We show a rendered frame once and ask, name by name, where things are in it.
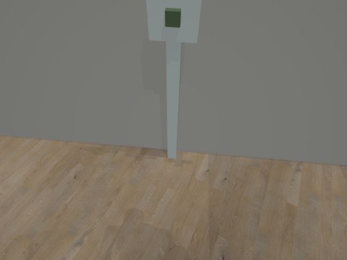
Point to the panel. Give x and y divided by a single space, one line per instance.
188 33

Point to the button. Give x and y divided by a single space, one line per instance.
172 17

